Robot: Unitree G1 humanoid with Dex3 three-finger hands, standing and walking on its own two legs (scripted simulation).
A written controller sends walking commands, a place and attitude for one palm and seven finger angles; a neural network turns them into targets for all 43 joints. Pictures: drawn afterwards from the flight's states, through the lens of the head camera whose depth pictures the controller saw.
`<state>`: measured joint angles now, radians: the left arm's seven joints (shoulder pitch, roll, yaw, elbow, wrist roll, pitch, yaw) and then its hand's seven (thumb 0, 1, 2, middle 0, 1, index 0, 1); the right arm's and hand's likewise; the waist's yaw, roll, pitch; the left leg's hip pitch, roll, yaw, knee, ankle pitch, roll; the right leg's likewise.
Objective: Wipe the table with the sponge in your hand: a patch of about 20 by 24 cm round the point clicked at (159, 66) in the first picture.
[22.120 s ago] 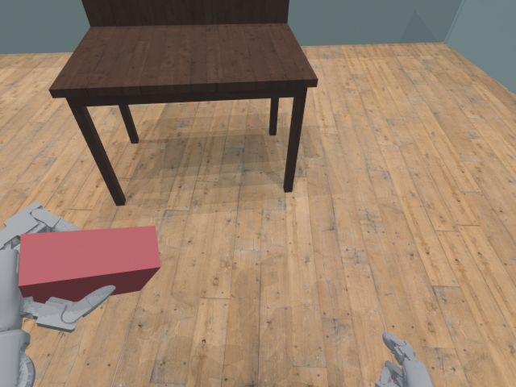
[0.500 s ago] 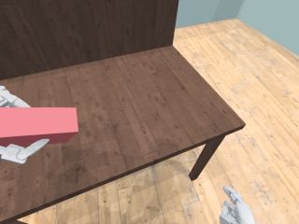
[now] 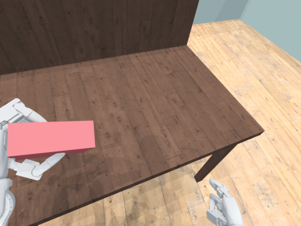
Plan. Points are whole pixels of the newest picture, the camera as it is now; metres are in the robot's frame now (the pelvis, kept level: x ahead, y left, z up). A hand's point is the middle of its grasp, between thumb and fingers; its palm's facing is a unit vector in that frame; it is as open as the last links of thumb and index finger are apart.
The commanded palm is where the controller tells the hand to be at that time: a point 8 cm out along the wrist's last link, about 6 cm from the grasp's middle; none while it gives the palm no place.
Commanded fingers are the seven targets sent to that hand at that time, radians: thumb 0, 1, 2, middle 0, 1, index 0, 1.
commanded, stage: come to a stop and stand still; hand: left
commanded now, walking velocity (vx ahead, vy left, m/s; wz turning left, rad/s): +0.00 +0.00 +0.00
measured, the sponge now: (65, 140) +0.24 +0.21 +0.14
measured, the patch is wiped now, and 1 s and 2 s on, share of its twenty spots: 0.00 0.00 0.00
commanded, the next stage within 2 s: look again from close up in 0.16 s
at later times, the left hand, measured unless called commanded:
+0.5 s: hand (41, 149) +0.21 +0.24 +0.15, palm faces +0.37 -0.85 -0.37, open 9.3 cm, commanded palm +0.15 +0.27 +0.17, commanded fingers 0.00 0.10 1.30 -1.20 -1.60 -1.20 -1.60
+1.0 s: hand (52, 146) +0.22 +0.22 +0.16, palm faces +0.30 -0.86 -0.40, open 9.3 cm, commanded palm +0.16 +0.26 +0.17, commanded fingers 0.00 0.10 1.30 -1.20 -1.60 -1.20 -1.60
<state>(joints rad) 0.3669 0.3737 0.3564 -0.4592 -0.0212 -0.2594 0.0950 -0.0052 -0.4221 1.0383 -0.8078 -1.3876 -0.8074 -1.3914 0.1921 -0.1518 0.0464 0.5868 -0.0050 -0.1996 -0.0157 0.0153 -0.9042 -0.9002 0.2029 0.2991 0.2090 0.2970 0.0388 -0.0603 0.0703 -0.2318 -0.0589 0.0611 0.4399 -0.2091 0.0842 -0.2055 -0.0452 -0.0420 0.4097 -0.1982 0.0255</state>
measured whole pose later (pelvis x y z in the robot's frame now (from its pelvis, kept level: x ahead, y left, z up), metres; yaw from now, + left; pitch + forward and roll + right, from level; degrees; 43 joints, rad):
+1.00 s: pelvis -0.01 -0.02 +0.00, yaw -1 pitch +0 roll -1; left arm 0.42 0.38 0.35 -0.43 -0.04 -0.29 0.06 0.00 -0.42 1.04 -0.81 -1.39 -0.81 -1.39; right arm 0.22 -0.20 0.01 0.58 0.02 -0.18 -0.02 0.01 -0.91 -0.90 0.20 0.30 0.21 0.30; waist 0.02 -0.01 0.05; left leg -0.26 -0.02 0.07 0.47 -0.22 0.06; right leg -0.23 -0.01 -0.03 0.42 -0.19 0.02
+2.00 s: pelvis +0.00 -0.02 +0.00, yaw +0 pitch +0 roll -2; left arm 0.44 0.37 0.36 -0.46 -0.03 -0.23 0.08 -0.01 -0.43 1.04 -0.81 -1.39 -0.81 -1.39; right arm 0.22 -0.20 0.02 0.58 0.01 -0.14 -0.05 0.02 -0.91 -0.90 0.20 0.30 0.21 0.30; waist 0.02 -0.02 0.05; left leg -0.24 -0.02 0.05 0.44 -0.21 0.06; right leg -0.19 -0.01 -0.05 0.36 -0.18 0.01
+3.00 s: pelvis +0.00 -0.09 -0.02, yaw +1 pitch +1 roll +1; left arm 0.37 0.59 0.32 -0.30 0.31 0.07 0.03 0.00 -0.43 1.05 -0.81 -1.39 -0.81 -1.39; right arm 0.22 -0.30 -0.01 0.59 0.03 -0.05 -0.12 0.02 -0.91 -0.90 0.20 0.30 0.21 0.30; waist 0.07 0.07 -0.01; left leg -0.36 0.02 0.00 0.67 -0.32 -0.02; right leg -0.35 0.05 -0.07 0.69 -0.36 -0.09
